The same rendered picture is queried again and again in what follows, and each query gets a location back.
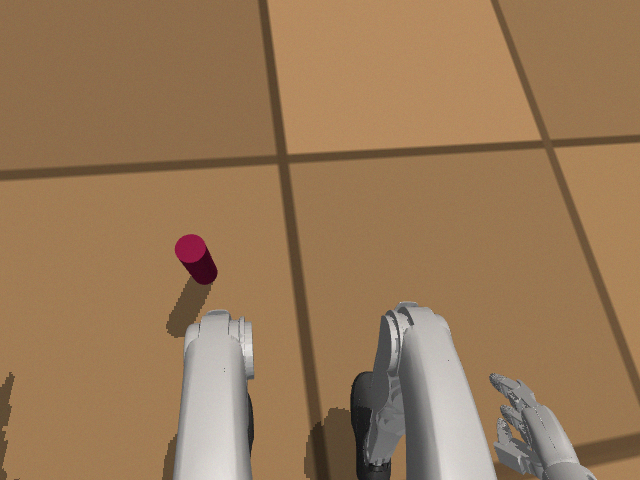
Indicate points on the can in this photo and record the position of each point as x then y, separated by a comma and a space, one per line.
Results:
193, 253

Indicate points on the right robot foot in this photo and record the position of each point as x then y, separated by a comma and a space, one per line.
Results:
361, 409

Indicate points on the right robot hand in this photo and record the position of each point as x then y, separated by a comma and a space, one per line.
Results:
538, 426

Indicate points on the right robot arm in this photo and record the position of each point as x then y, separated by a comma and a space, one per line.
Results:
567, 471

